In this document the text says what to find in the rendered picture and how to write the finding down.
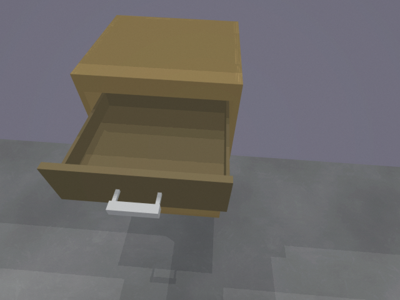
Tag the drawer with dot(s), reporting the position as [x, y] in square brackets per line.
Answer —
[145, 145]

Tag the handle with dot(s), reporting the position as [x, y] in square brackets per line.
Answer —
[135, 209]

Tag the cabinet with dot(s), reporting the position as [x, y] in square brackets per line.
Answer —
[167, 57]

